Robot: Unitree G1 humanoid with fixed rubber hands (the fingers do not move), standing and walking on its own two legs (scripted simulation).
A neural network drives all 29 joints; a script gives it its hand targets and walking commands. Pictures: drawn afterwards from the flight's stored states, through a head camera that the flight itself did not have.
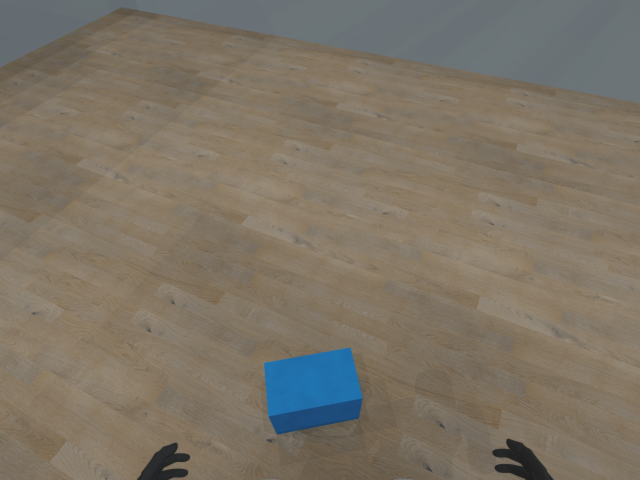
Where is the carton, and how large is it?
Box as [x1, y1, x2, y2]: [264, 347, 362, 434]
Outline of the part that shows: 350,347 264,363 268,415 277,434 358,418 362,397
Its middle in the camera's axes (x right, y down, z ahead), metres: -0.02 +0.43 +1.11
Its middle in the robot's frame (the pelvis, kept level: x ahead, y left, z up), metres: +0.43 +0.07 -0.66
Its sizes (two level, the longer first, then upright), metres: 0.247 0.143 0.189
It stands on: the floor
